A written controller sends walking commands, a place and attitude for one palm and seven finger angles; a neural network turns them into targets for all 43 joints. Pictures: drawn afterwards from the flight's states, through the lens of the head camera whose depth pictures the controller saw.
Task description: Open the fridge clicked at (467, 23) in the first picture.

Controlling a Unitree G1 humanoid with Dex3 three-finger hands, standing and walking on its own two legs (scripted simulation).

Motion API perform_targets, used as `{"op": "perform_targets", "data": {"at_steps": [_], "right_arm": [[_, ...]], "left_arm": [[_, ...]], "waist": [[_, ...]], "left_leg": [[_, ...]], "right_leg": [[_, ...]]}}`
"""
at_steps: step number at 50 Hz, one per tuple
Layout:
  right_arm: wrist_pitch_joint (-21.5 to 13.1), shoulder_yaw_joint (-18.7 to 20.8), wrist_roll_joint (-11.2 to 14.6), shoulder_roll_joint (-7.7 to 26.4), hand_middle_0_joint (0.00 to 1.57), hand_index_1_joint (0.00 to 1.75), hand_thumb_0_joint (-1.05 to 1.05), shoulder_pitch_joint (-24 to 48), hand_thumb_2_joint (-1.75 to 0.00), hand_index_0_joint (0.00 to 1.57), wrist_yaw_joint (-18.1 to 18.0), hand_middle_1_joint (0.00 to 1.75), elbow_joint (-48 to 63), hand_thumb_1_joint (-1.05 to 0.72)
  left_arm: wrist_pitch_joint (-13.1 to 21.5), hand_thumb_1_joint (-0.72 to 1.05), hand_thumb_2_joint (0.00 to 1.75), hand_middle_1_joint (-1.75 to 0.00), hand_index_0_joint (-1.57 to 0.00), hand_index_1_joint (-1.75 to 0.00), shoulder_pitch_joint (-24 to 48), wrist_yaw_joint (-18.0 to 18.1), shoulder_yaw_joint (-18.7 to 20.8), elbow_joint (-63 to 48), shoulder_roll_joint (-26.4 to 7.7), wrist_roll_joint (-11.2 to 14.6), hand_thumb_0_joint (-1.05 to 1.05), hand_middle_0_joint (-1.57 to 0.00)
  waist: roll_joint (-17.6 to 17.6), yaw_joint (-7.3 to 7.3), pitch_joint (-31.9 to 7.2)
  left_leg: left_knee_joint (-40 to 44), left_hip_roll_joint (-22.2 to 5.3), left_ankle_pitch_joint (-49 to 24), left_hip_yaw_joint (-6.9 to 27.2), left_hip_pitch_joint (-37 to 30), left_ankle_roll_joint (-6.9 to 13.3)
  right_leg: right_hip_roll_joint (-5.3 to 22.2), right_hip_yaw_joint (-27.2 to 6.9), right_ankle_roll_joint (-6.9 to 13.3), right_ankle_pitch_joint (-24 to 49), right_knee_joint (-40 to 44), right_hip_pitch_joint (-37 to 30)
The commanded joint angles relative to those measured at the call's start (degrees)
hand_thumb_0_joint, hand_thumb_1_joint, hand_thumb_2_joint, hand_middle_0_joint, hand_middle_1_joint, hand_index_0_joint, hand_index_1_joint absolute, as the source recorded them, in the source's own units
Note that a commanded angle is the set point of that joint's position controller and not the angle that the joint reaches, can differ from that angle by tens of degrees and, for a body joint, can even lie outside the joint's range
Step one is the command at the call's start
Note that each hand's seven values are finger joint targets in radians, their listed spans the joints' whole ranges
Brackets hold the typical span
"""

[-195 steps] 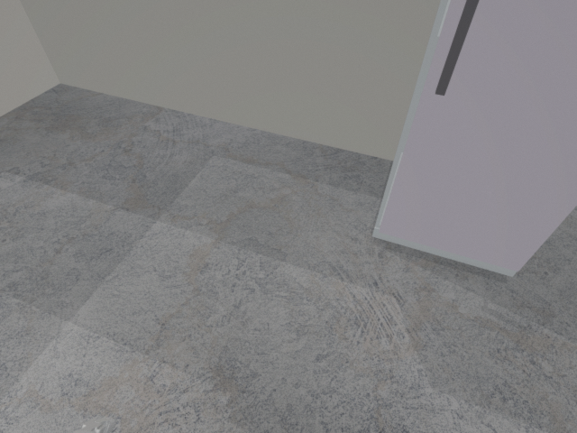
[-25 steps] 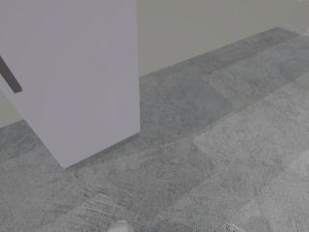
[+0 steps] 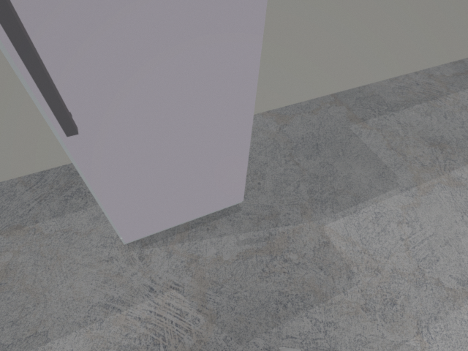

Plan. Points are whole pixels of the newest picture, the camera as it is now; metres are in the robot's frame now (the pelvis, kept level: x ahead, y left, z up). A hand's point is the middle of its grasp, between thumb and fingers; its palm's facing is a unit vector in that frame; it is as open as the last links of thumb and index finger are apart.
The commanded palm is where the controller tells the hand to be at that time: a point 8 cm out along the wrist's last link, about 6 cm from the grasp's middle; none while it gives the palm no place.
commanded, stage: turn to face it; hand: left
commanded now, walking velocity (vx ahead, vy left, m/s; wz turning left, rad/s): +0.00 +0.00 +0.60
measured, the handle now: (39, 67) +0.58 +0.40 +0.15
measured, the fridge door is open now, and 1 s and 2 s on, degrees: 0 0 0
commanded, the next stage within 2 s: take the last steps up to it in 0.54 s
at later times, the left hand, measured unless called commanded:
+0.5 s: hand out of the picture -0.03 +0.15 -0.16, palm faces +0.34 -0.90 -0.26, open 7.4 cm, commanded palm none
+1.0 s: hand out of the picture -0.06 +0.20 -0.17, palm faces +0.42 -0.89 -0.19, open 7.4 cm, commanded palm none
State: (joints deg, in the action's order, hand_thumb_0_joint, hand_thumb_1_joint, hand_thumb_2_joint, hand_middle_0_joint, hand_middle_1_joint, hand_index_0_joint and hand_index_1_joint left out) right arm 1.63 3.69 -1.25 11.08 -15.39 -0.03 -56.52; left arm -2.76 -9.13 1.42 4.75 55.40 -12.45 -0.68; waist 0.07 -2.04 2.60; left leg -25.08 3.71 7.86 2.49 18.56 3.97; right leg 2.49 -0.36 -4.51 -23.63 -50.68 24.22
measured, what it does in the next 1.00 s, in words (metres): steps on the spot, turning left: right foot, then left foot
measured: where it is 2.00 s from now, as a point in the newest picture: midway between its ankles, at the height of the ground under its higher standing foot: (207, 349)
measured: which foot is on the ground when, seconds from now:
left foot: down 0.00-0.14, up 0.16-0.60, down 0.62-1.00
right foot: up 0.00-0.12, down 0.14-0.62, up 0.64-1.00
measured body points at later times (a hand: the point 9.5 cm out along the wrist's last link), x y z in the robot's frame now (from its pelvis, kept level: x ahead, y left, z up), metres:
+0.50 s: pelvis -0.02 -0.05 +0.00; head +0.01 -0.06 +0.45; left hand -0.04 +0.20 -0.14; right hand +0.14 -0.28 -0.15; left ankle -0.07 +0.10 -0.68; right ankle +0.00 -0.15 -0.74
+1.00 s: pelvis -0.01 +0.01 +0.01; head -0.02 +0.02 +0.46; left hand -0.08 +0.25 -0.15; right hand +0.10 -0.21 -0.14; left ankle -0.08 +0.07 -0.74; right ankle +0.06 -0.12 -0.69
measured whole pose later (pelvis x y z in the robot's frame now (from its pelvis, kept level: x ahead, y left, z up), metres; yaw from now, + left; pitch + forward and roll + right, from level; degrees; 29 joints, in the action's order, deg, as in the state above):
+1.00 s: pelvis -0.01 +0.01 +0.01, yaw +24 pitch -1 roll +0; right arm -1.4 2.2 -1.3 9.8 -17.6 -0.7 -59.3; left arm -1.7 -14.3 -0.7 2.7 59.6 -12.3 -1.6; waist 1.6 -0.3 0.4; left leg -19.5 1.6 13.9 -3.8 5.0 3.2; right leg 5.7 3.0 -3.0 -19.5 -48.1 22.9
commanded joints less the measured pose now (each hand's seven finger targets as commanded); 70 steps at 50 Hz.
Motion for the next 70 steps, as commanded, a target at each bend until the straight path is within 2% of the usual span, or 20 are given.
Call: {"op": "perform_targets", "data": {"at_steps": [1, 5, 6, 7, 8, 10, 13, 24, 29, 30, 31, 32, 38, 50, 55, 56, 58, 59, 63, 70], "right_arm": [[-0.5, 3.1, -0.3, 11.9, 0.20, 0.30, 0.00, -0.9, -0.90, 0.20, -0.8, 0.30, 4.1, -0.90], [0.1, 3.6, 0.2, 11.5, 0.20, 0.30, 0.00, 2.8, -0.90, 0.20, -0.3, 0.30, 5.8, -0.90], [0.1, 3.4, 0.7, 8.9, 0.20, 0.30, 0.00, 2.5, -0.90, 0.20, 0.1, 0.30, 6.4, -0.90], [0.1, 2.9, 0.8, 5.4, 0.20, 0.30, 0.00, 2.0, -0.90, 0.20, 0.0, 0.30, 7.8, -0.90], [0.3, 3.5, -0.3, 8.7, 0.20, 0.30, 0.00, 2.9, -0.90, 0.20, 0.0, 0.30, 7.9, -0.90], [1.5, 3.6, -0.4, 7.6, 0.20, 0.30, 0.00, 0.7, -0.90, 0.20, 0.7, 0.30, 6.1, -0.90], [1.5, 2.8, -0.3, 6.6, 0.20, 0.30, 0.00, 0.3, -0.90, 0.20, 1.3, 0.30, 5.1, -0.90], [1.4, 0.7, 0.4, 5.6, 0.20, 0.30, 0.00, 10.7, -0.90, 0.20, 1.2, 0.30, 7.6, -0.90], [-0.2, 0.5, 0.6, 7.1, 0.20, 0.30, 0.00, 4.9, -0.90, 0.20, 0.7, 0.30, 5.8, -0.90], [-0.8, 1.4, 0.2, 11.1, 0.20, 0.30, 0.00, 2.2, -0.90, 0.20, 0.5, 0.30, 5.3, -0.90], [-1.2, 2.7, 0.1, 17.0, 0.20, 0.30, 0.00, -0.2, -0.90, 0.20, 0.2, 0.30, 5.3, -0.90], [-0.4, 2.5, 0.4, 17.5, 0.20, 0.30, 0.00, -0.8, -0.90, 0.20, -0.2, 0.30, 4.4, -0.90], [-2.3, 0.0, 0.1, 9.5, 0.20, 0.30, 0.00, 3.4, -0.90, 0.20, -1.3, 0.30, 3.8, -0.90], [-3.8, 0.7, -0.5, 8.1, 0.20, 0.30, 0.00, -5.6, -0.90, 0.20, -1.4, 0.30, -1.8, -0.90], [-3.7, 0.4, -0.3, 7.2, 0.20, 0.30, 0.00, -4.8, -0.90, 0.20, -1.3, 0.30, -3.3, -0.90], [-4.0, 0.0, -0.1, 6.0, 0.20, 0.30, 0.00, -4.3, -0.90, 0.20, -1.2, 0.30, -3.5, -0.90], [-4.4, -0.9, 0.3, 2.6, 0.20, 0.30, 0.00, -2.5, -0.90, 0.20, -0.6, 0.30, -0.4, -0.90], [-4.3, -0.1, -0.1, 4.7, 0.20, 0.30, 0.00, -0.1, -0.90, 0.20, -0.3, 0.30, 0.0, -0.90], [-3.1, 0.2, -0.3, 2.0, 0.20, 0.30, 0.00, -2.4, -0.90, 0.20, 0.4, 0.30, -3.0, -0.90], [-2.7, -0.2, 0.0, -0.5, 0.20, 0.30, 0.00, 1.4, -0.90, 0.20, 1.3, 0.30, -1.3, -0.90]], "left_arm": [[1.4, 0.90, 0.90, -0.30, -0.20, -0.30, 0.3, 0.3, 0.3, -5.7, -3.7, 0.3, 0.00, -0.20], [2.0, 0.90, 0.90, -0.30, -0.20, -0.30, -5.6, 0.7, 0.6, -5.0, -5.5, 0.5, 0.00, -0.20], [2.3, 0.90, 0.90, -0.30, -0.20, -0.30, -7.1, 1.0, 1.3, -5.1, -8.7, 0.0, 0.00, -0.20], [2.5, 0.90, 0.90, -0.30, -0.20, -0.30, -5.8, 1.3, 2.0, -6.3, -13.8, -0.9, 0.00, -0.20], [2.1, 0.90, 0.90, -0.30, -0.20, -0.30, -2.9, 1.3, 1.4, -7.7, -13.6, -0.4, 0.00, -0.20], [2.5, 0.90, 0.90, -0.30, -0.20, -0.30, 3.9, 1.4, 0.9, -9.3, -9.2, -0.2, 0.00, -0.20], [3.5, 0.90, 0.90, -0.30, -0.20, -0.30, 1.8, 0.8, -0.3, -8.6, -6.6, -0.2, 0.00, -0.20], [2.9, 0.90, 0.90, -0.30, -0.20, -0.30, -8.2, 0.4, 0.4, -4.9, -10.9, -1.2, 0.00, -0.20], [2.5, 0.90, 0.90, -0.30, -0.20, -0.30, -6.7, 0.2, 0.9, -3.7, -11.4, -0.5, 0.00, -0.20], [2.4, 0.90, 0.90, -0.30, -0.20, -0.30, -7.1, 0.1, 0.5, -4.1, -9.7, 0.0, 0.00, -0.20], [2.2, 0.90, 0.90, -0.30, -0.20, -0.30, -6.8, -0.3, -0.6, -6.0, -5.6, 0.2, 0.00, -0.20], [1.3, 0.90, 0.90, -0.30, -0.20, -0.30, -5.0, 0.3, -1.1, -6.0, -5.9, -0.1, 0.00, -0.20], [1.7, 0.90, 0.90, -0.30, -0.20, -0.30, -6.4, -1.7, -1.1, -0.3, -5.0, -1.1, 0.00, -0.20], [3.0, 0.90, 0.90, -0.30, -0.20, -0.30, 0.8, -2.6, -1.8, -1.3, -2.3, -0.9, 0.00, -0.20], [4.1, 0.90, 0.90, -0.30, -0.20, -0.30, -6.0, -2.5, -1.1, 1.5, -1.9, -0.9, 0.00, -0.20], [4.6, 0.90, 0.90, -0.30, -0.20, -0.30, -11.1, -2.2, -0.7, 3.2, -3.1, -1.0, 0.00, -0.20], [5.4, 0.90, 0.90, -0.30, -0.20, -0.30, -21.6, -1.2, 0.9, 5.8, -11.4, -0.8, 0.00, -0.20], [5.2, 0.90, 0.90, -0.30, -0.20, -0.30, -20.9, -0.9, 0.6, 5.8, -10.2, -0.3, 0.00, -0.20], [6.3, 0.90, 0.90, -0.30, -0.20, -0.30, -11.2, -0.4, -1.3, 3.8, -2.2, -0.3, 0.00, -0.20], [7.6, 0.90, 0.90, -0.30, -0.20, -0.30, -14.1, -0.2, -2.0, 6.5, -2.2, -0.7, 0.00, -0.20]], "waist": [[-9.4, 0.07, -7.0], [-6.4, 3.49, -7.9], [2.1, 4.05, -8.7], [18.3, 4.11, -5.9], [14.1, 3.43, -3.9], [10.6, -0.53, -0.3], [8.4, -0.40, 0.9], [13.3, 4.82, -1.5], [10.3, 1.48, -7.1], [0.6, 0.07, -10.3], [-17.0, -1.32, -11.0], [-13.9, -1.57, -10.4], [-8.0, 1.14, -1.1], [-7.2, -0.68, 4.3], [-2.8, 3.29, 1.6], [1.0, 5.84, 0.0], [19.8, 9.52, -2.9], [11.1, 9.14, -0.1], [4.1, 3.02, 4.9], [6.3, 1.89, 5.0]], "left_leg": [[6.3, -15.4, -9.3, 21.3, -7.8, 6.5], [2.1, -10.7, -2.9, 20.0, 2.6, 1.8], [-4.4, -6.4, 6.4, 14.8, 10.6, -1.8], [-19.3, 1.6, 21.0, 2.1, 20.8, -6.4], [-30.8, -0.7, 24.1, 1.7, 18.1, -6.1], [-40.5, -3.1, 17.9, 1.8, 15.7, -6.4], [-44.2, -4.7, 12.4, -1.4, 16.6, -7.9], [-23.8, -5.4, 17.3, -7.2, 7.5, -7.8], [0.1, -4.7, 4.2, -8.8, -8.5, -5.9], [4.1, -10.9, -7.7, -2.7, -19.1, -3.8], [3.7, -26.0, -32.0, 15.4, -26.2, 3.3], [3.1, -28.6, -37.4, 13.1, -20.7, 7.9], [11.9, -17.7, 0.6, 6.6, -13.2, 4.3], [16.1, -19.0, 13.4, 9.8, -11.7, 6.6], [7.2, -16.2, 12.7, 5.7, -3.3, 3.7], [0.1, -13.2, 14.4, 2.6, 1.5, 1.6], [-28.3, -3.7, 26.5, -7.0, 19.4, -2.0], [-35.3, -6.0, 24.0, -3.3, 21.2, -1.7], [-38.6, -10.7, 9.3, -2.8, 16.2, -3.3], [-25.4, -10.7, 4.2, -6.9, 14.7, -5.2]], "right_leg": [[-1.5, -0.6, 0.7, -1.5, 6.2, -1.2], [-1.7, -0.1, 1.9, 9.4, 27.0, -18.1], [6.3, -6.6, 4.1, 7.0, 34.3, -25.7], [22.2, -22.7, 10.1, 3.4, 39.5, -26.9], [26.0, -21.4, 13.0, 5.5, 39.3, -16.1], [19.5, -12.8, 11.0, 8.2, 38.6, -9.3], [14.4, -0.9, 9.7, 26.6, 32.4, -13.6], [16.9, 2.5, 11.6, 37.3, 28.5, -18.5], [15.0, 6.6, 7.2, 36.4, 18.6, -17.0], [12.1, 9.2, 4.1, 27.8, 9.2, -9.8], [4.8, 10.0, 0.3, -7.1, -1.9, 6.1], [4.6, 4.1, 0.9, -14.1, -7.1, 4.6], [3.6, 2.6, 1.3, 2.4, -12.5, 7.2], [3.3, 3.9, 2.2, 3.0, 8.9, 3.6], [0.0, 6.2, 3.4, 9.8, 22.4, -14.9], [1.9, 3.3, 4.3, 9.2, 26.5, -22.8], [22.0, -26.8, 13.2, -5.6, 40.0, -33.9], [22.7, -26.1, 15.0, -10.6, 42.6, -29.2], [15.5, -9.9, 11.9, 2.1, 43.0, -16.1], [12.6, 0.4, 12.7, 25.7, 40.5, -16.9]]}}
